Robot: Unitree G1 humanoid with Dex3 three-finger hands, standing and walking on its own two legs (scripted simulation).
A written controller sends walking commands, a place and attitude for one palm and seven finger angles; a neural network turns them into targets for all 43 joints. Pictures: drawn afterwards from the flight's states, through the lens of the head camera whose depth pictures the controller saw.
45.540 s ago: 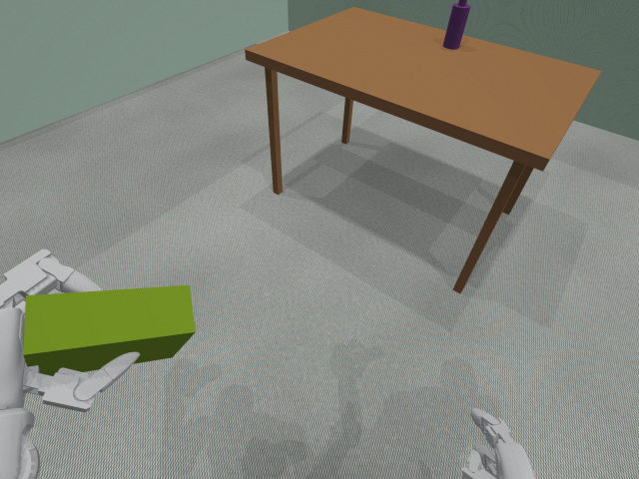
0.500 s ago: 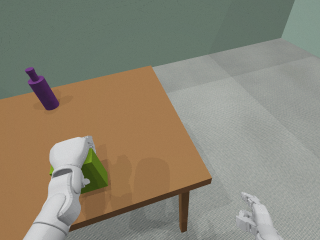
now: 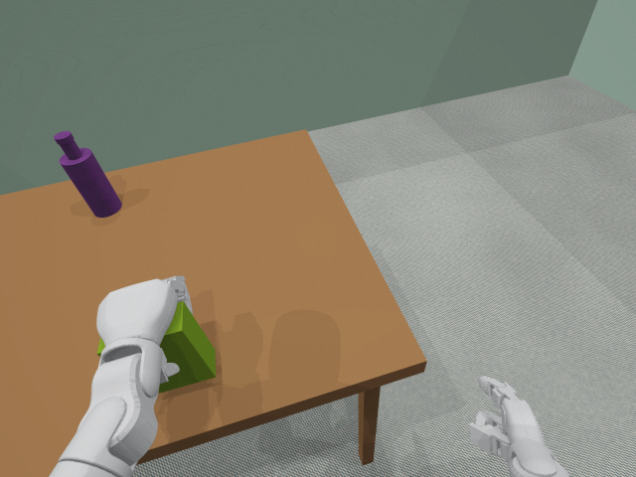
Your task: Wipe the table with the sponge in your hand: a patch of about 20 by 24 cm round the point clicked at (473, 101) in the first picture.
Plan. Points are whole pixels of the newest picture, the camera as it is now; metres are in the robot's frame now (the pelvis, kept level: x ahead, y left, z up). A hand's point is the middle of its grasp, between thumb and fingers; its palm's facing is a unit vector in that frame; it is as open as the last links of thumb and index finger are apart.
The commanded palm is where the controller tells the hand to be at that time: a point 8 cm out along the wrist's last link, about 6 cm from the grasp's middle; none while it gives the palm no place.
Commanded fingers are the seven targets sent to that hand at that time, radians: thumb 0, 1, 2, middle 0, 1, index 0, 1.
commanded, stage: lower the sponge onto the table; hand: left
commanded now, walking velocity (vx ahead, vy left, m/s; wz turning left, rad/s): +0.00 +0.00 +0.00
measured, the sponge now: (169, 359) +0.25 +0.26 -0.01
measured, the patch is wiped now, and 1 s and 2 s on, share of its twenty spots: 0.00 0.00 0.25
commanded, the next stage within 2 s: wipe forward along the first lane in 1.10 s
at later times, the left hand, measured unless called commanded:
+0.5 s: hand (155, 350) +0.25 +0.27 +0.03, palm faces -0.06 -0.11 -0.99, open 9.2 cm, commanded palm +0.23 +0.26 +0.09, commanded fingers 0.00 0.10 1.30 -1.20 -1.60 -1.20 -1.60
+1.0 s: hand (168, 347) +0.26 +0.26 +0.01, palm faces -0.05 -0.09 -0.99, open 9.2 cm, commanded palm +0.23 +0.26 +0.07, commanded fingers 0.00 0.10 1.30 -1.20 -1.60 -1.20 -1.60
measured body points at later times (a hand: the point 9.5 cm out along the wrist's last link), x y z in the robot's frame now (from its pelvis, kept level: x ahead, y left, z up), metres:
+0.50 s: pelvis -0.01 +0.00 +0.00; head -0.01 -0.04 +0.45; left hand +0.25 +0.27 +0.08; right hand +0.22 -0.23 -0.09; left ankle +0.00 +0.10 -0.74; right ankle -0.02 -0.10 -0.74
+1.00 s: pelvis -0.01 +0.00 +0.00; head -0.02 -0.04 +0.45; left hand +0.26 +0.26 +0.07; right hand +0.20 -0.23 -0.10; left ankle +0.00 +0.10 -0.74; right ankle -0.02 -0.10 -0.74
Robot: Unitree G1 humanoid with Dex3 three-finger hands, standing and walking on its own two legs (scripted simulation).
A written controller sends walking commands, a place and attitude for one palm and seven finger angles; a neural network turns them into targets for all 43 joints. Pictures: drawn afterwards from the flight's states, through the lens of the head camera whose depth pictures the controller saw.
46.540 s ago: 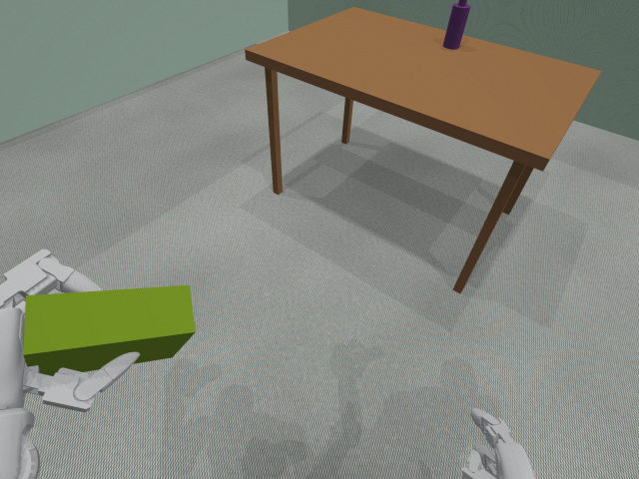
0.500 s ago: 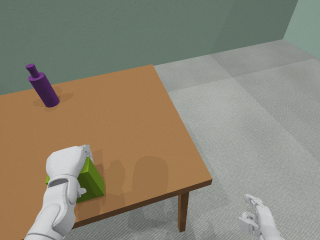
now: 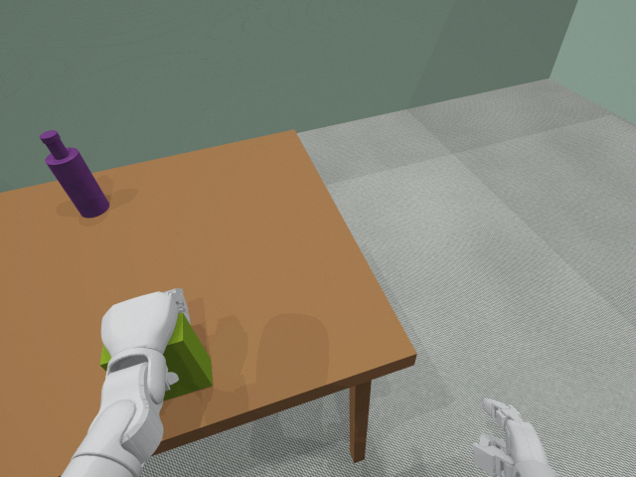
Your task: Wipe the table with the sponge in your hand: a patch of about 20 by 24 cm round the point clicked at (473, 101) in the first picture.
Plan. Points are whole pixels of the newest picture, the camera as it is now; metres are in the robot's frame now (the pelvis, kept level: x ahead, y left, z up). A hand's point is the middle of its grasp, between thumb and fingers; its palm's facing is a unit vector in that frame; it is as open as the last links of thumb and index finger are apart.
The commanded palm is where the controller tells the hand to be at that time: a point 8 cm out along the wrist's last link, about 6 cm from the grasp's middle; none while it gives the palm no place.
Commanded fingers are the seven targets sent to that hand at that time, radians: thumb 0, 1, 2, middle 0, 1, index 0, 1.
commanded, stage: lower the sponge onto the table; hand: left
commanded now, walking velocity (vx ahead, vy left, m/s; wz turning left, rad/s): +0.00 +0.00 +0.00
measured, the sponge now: (167, 369) +0.26 +0.27 -0.04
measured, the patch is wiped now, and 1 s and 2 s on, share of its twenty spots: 0.00 0.25 0.45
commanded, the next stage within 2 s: wipe forward along the first lane in 0.10 s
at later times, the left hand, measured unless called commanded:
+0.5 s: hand (159, 326) +0.30 +0.28 +0.01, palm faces -0.09 -0.05 -0.99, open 9.2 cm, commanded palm +0.28 +0.28 +0.05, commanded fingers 0.00 0.10 1.30 -1.20 -1.60 -1.20 -1.60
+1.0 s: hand (156, 298) +0.34 +0.30 +0.01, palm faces -0.10 -0.02 -0.99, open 9.3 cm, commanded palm +0.33 +0.30 +0.04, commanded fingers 0.00 0.10 1.30 -1.20 -1.60 -1.20 -1.60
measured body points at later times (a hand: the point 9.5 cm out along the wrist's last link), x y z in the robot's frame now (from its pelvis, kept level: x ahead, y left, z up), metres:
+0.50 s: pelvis +0.00 -0.01 +0.00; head +0.01 -0.04 +0.44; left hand +0.30 +0.27 +0.07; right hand +0.21 -0.23 -0.11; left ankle +0.01 +0.10 -0.74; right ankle -0.01 -0.10 -0.74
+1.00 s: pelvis -0.01 +0.00 -0.01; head +0.02 -0.02 +0.44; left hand +0.34 +0.30 +0.07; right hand +0.13 -0.26 -0.14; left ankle +0.01 +0.10 -0.74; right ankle -0.01 -0.10 -0.74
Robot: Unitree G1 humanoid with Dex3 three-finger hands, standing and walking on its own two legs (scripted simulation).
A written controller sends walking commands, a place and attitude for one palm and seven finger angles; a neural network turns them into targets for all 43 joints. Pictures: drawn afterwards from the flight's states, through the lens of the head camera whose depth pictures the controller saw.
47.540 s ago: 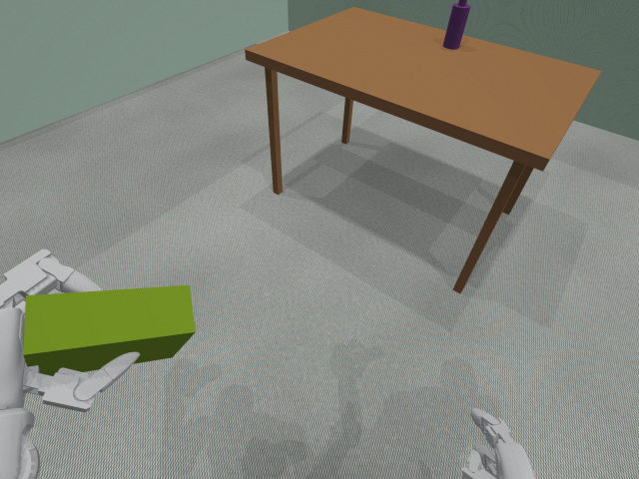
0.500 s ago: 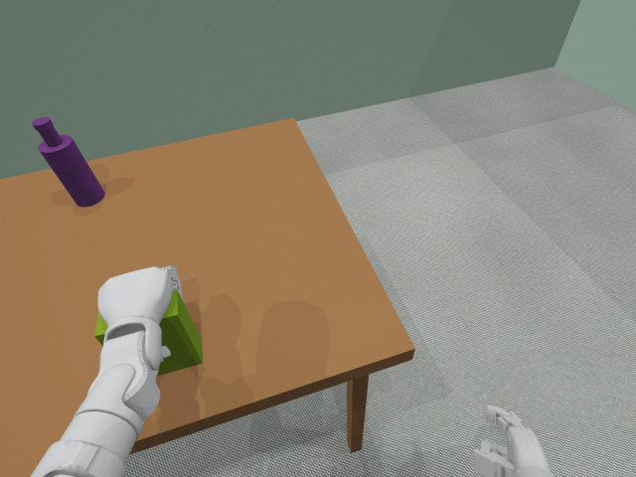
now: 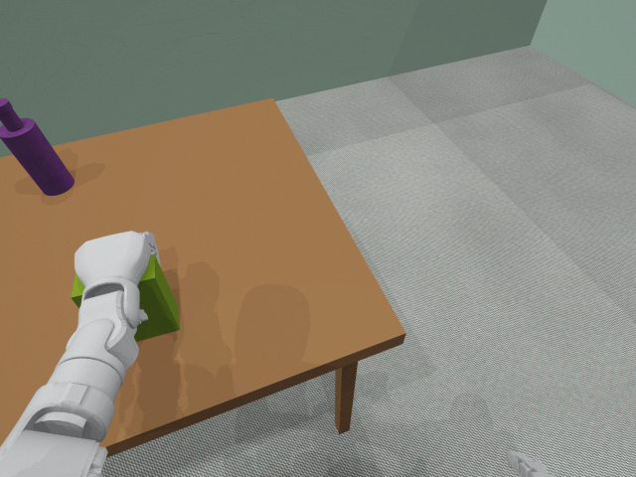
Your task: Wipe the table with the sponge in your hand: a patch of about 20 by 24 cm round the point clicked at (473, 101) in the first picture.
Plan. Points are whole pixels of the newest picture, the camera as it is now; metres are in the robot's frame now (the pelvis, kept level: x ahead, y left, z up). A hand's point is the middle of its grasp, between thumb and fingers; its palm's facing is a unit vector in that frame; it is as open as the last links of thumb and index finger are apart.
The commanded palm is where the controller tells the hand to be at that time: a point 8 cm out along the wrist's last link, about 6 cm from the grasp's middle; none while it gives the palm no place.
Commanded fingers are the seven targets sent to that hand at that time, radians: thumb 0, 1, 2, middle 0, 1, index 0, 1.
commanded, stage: wipe forward along the first lane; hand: left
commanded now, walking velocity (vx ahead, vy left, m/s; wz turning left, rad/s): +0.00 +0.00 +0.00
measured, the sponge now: (136, 311) +0.34 +0.31 -0.03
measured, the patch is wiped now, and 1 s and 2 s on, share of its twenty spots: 0.25 0.45 0.55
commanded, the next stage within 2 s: slide across to the middle lane in 0.82 s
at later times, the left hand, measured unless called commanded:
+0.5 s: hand (128, 251) +0.41 +0.32 +0.02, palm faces -0.13 +0.00 -0.99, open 9.3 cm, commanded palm +0.40 +0.31 +0.06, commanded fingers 0.00 0.10 1.30 -1.20 -1.60 -1.20 -1.60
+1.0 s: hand (125, 232) +0.45 +0.34 +0.02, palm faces -0.15 +0.02 -0.99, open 9.3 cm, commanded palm +0.44 +0.32 +0.06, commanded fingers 0.00 0.10 1.30 -1.20 -1.60 -1.20 -1.60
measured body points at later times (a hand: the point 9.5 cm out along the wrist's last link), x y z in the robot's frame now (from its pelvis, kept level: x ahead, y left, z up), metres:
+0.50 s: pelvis +0.00 +0.01 -0.01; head +0.06 +0.01 +0.44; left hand +0.42 +0.32 +0.08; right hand +0.09 -0.26 -0.14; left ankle +0.02 +0.10 -0.73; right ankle -0.01 -0.10 -0.73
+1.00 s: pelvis +0.01 +0.03 -0.01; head +0.09 +0.03 +0.43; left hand +0.46 +0.34 +0.08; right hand +0.06 -0.25 -0.14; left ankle +0.02 +0.10 -0.73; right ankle -0.01 -0.10 -0.73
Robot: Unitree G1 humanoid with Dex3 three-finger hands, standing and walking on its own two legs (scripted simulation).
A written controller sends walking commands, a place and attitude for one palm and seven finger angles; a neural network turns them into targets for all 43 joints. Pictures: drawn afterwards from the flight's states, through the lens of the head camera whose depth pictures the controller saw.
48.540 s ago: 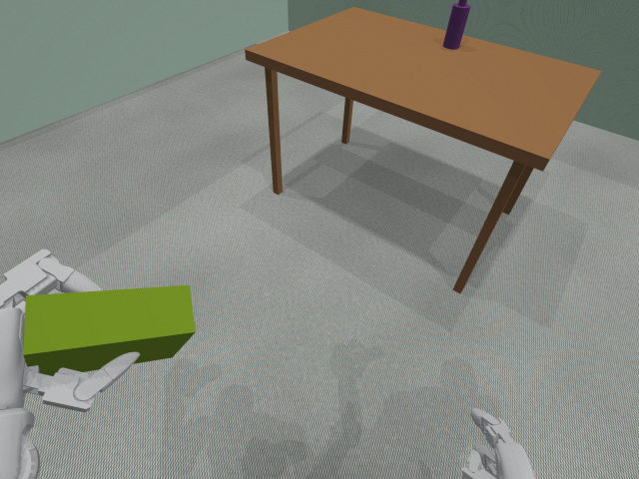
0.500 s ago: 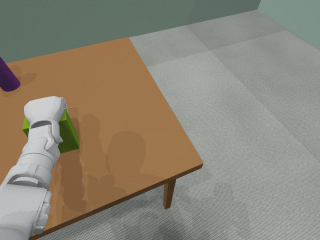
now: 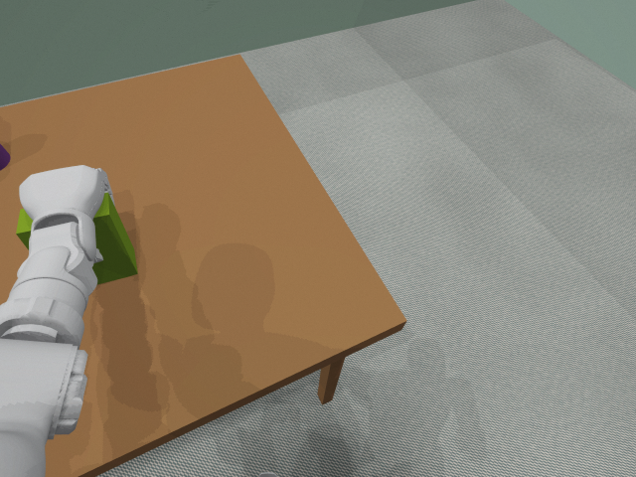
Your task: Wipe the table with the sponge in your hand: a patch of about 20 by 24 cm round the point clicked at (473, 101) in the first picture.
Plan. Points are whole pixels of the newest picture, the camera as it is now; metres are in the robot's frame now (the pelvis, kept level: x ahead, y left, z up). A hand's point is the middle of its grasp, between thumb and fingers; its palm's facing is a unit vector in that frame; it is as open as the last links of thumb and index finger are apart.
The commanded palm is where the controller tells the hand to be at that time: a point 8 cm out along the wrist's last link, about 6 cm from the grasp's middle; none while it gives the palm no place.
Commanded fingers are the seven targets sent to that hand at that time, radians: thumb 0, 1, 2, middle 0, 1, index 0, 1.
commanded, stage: slide across to the middle lane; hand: left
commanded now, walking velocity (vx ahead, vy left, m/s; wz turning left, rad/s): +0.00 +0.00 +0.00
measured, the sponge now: (90, 254) +0.41 +0.33 -0.02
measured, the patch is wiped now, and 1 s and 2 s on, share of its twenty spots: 0.45 0.55 0.70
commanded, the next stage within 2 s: wipe back along the middle lane in 0.56 s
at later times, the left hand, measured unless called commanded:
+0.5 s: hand (128, 208) +0.46 +0.27 +0.04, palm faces -0.12 -0.01 -0.99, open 9.3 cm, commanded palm +0.44 +0.24 +0.08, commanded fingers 0.00 0.10 1.30 -1.20 -1.60 -1.20 -1.60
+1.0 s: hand (145, 221) +0.44 +0.24 +0.03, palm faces -0.08 -0.02 -1.00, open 9.3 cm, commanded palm +0.40 +0.22 +0.06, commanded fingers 0.00 0.10 1.30 -1.20 -1.60 -1.20 -1.60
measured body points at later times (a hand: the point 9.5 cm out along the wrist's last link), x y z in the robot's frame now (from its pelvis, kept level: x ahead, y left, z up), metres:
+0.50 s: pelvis +0.01 +0.00 +0.01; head +0.08 +0.00 +0.45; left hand +0.46 +0.27 +0.09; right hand +0.09 -0.27 -0.13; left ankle +0.01 +0.08 -0.72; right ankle -0.02 -0.12 -0.72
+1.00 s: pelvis +0.02 -0.01 +0.01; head +0.06 -0.01 +0.46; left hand +0.44 +0.24 +0.09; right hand +0.11 -0.28 -0.12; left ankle +0.01 +0.08 -0.72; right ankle -0.02 -0.12 -0.72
